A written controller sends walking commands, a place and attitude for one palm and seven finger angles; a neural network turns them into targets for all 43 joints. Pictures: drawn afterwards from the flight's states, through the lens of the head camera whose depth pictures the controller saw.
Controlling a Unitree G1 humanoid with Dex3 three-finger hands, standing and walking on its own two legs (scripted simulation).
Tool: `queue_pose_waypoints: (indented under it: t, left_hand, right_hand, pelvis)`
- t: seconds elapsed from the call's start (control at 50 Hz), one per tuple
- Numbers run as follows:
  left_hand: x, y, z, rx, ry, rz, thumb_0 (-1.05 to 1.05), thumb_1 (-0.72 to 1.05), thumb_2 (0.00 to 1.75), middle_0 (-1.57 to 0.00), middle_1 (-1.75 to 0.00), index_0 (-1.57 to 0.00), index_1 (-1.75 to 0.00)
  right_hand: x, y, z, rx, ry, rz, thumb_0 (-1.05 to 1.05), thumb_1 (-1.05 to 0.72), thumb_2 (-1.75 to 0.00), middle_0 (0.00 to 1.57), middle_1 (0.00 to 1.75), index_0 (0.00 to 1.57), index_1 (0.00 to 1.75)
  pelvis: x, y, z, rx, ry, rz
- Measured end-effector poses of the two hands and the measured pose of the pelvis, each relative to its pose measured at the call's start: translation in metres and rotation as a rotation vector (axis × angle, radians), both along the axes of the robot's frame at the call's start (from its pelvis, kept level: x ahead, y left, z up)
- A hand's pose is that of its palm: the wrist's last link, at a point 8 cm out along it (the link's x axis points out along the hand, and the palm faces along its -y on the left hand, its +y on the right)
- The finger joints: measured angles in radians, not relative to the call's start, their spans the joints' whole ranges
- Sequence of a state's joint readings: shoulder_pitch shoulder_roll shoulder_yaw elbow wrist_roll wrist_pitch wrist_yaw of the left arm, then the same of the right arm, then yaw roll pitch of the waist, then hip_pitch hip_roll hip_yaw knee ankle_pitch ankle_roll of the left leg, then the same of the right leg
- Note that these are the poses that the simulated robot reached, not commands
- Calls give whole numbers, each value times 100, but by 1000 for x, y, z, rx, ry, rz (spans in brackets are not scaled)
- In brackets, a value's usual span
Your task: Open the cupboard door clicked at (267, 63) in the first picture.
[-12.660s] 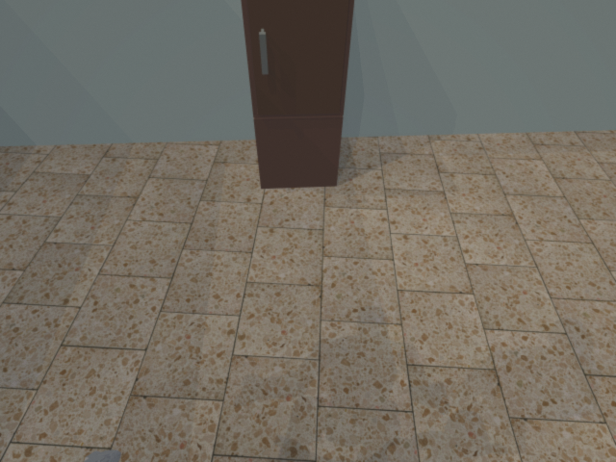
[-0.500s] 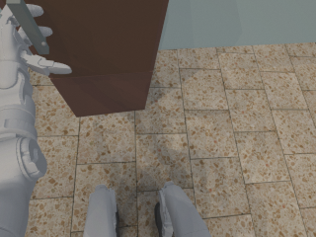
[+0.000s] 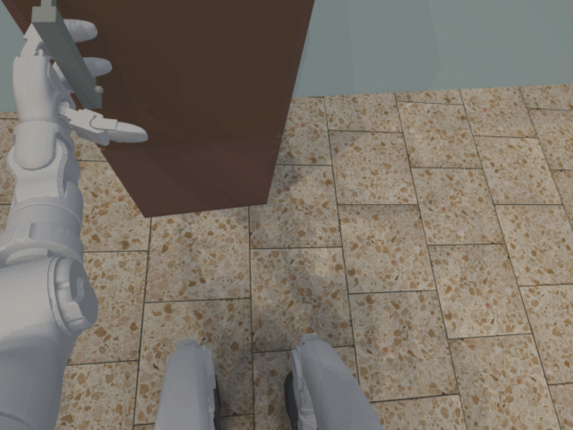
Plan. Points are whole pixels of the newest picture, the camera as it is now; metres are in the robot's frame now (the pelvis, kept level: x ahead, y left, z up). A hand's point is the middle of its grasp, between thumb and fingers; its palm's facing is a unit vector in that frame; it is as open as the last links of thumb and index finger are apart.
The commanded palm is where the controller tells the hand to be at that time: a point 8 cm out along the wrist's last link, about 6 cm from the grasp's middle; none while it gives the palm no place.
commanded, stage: slide the fingers in behind the handle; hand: left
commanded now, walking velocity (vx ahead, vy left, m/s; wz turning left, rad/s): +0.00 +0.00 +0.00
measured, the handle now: (72, 52) +0.59 +0.22 +0.06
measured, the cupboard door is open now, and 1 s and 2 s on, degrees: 1 1 53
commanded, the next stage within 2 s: close the thumb around the handle in 0.08 s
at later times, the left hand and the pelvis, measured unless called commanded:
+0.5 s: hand (95, 92) +0.54 +0.19 +0.05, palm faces +0.08 -1.00 -0.01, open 11.1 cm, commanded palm +0.52 +0.22 +0.05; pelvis +0.00 +0.00 +0.00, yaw +0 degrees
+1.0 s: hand (98, 88) +0.55 +0.19 +0.05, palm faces +0.10 -1.00 -0.01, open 5.6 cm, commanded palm +0.53 +0.22 +0.05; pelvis +0.00 +0.00 +0.00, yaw +0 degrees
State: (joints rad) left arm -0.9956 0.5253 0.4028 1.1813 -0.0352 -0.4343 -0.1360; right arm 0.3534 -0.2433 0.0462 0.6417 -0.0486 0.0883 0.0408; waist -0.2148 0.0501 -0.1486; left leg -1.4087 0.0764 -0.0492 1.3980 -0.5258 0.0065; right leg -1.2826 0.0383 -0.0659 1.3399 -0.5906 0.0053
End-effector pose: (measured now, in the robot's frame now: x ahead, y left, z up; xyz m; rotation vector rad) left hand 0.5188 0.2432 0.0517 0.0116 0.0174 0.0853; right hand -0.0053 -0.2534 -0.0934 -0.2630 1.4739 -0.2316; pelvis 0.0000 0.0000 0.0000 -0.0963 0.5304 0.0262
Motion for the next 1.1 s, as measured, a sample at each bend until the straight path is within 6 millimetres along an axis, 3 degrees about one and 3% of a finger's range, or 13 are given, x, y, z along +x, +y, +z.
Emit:
queue_pose_waypoints:
  t: [0.24,0.34,0.82,1.1]
  left_hand:
    - [-1,1,1,-6,-12,-4,-1,-49,30,-30,-120,-29,-121]
    - [-3,4,-1,-6,-11,-3,-1,-40,34,-31,-121,-30,-122]
    - [1,2,-1,-2,-6,4,1,74,83,-39,-133,-38,-134]
    - [1,1,-1,-1,-4,8,1,75,82,-37,-135,-36,-135]
  right_hand:
    - [5,0,1,-7,-13,0,0,-91,-90,20,30,20,30]
    - [7,0,0,-9,-21,4,0,-91,-90,20,30,20,30]
    - [-1,-1,-3,-8,-1,1,0,-91,-90,20,30,20,30]
    - [0,-3,-1,-7,1,-6,0,-91,-90,20,30,20,30]
  pelvis:
    - [1,2,0,0,-3,-2]
    - [0,2,0,-1,-5,-3]
    - [-3,1,-4,-2,4,-1]
    - [1,-1,-1,1,4,-3]
